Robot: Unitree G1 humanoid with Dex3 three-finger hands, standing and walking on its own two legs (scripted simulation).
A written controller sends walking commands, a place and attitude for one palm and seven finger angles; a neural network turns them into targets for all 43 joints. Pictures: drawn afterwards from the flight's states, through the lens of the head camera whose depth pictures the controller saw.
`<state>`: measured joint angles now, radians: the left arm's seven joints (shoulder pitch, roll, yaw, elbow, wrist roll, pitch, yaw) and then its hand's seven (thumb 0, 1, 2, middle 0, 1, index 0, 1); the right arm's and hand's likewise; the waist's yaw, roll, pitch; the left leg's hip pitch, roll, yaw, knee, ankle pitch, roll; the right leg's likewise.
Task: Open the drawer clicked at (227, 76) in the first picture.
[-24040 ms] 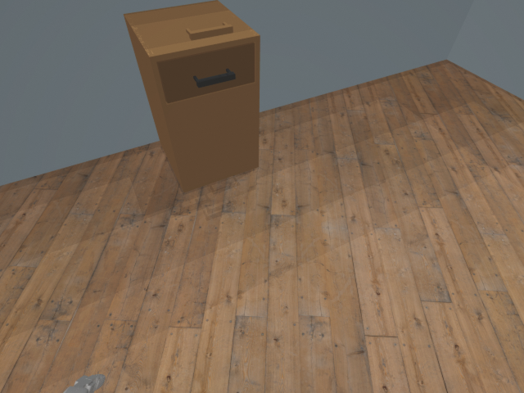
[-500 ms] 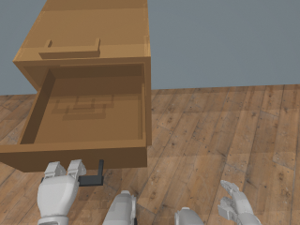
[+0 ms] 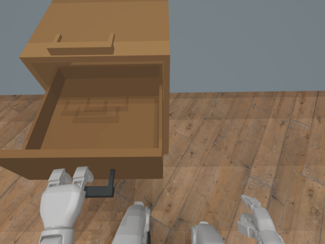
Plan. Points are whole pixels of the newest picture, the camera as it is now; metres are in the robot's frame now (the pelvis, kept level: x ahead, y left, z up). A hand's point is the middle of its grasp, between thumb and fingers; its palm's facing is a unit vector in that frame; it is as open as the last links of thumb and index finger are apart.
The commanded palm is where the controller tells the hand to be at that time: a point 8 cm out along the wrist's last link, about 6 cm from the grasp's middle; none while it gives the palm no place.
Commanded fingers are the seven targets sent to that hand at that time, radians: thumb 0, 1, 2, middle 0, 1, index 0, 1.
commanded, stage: open the thumb to release the handle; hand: left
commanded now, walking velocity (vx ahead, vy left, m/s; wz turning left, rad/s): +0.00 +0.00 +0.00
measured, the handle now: (82, 182) +0.25 +0.23 -0.02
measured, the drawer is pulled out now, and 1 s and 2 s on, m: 0.30 0.30 0.30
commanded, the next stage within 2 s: lift the hand off the handle in 0.28 s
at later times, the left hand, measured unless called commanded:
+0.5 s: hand (75, 205) +0.20 +0.24 -0.05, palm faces -0.02 -0.08 -1.00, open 13.7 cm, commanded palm +0.19 +0.24 +0.00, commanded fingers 0.00 -0.50 0.30 -0.30 -1.20 -0.30 -1.20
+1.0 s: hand (73, 202) +0.21 +0.24 -0.03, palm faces -0.04 -0.09 -1.00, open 13.4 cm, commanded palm +0.20 +0.23 +0.03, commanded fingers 0.00 -0.50 0.30 -0.30 -1.20 -0.30 -1.20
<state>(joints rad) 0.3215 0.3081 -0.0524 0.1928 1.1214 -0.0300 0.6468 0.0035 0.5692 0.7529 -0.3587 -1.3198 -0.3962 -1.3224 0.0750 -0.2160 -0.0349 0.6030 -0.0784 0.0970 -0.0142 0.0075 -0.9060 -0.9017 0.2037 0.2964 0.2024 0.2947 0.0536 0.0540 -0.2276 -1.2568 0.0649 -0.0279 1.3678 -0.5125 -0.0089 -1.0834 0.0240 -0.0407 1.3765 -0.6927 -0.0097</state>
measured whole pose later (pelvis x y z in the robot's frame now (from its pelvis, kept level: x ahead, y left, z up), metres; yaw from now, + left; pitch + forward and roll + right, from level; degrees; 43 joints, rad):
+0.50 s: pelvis -0.01 +0.00 +0.00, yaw +0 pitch +21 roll -3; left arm 0.30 0.30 -0.07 0.24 1.11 -0.01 0.64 0.00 -0.46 0.32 -0.32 -1.21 -0.32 -1.21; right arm 0.09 -0.21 -0.03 0.62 -0.07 0.09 -0.02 0.01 -0.91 -0.90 0.20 0.30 0.20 0.29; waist 0.03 0.06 -0.23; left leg -1.24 0.07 -0.03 1.34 -0.49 0.00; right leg -1.07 0.03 -0.04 1.35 -0.66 -0.01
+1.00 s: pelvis -0.01 +0.00 +0.02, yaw +1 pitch +19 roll -3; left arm 0.25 0.31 -0.11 0.28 1.09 0.04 0.61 0.00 -0.49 0.30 -0.33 -1.20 -0.39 -1.23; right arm 0.11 -0.19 -0.02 0.64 -0.06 0.04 -0.06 0.01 -0.90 -0.90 0.21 0.30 0.20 0.29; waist 0.03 0.05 -0.21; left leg -1.15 0.06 -0.03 1.26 -0.45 0.00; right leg -0.98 0.02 -0.05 1.27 -0.63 -0.01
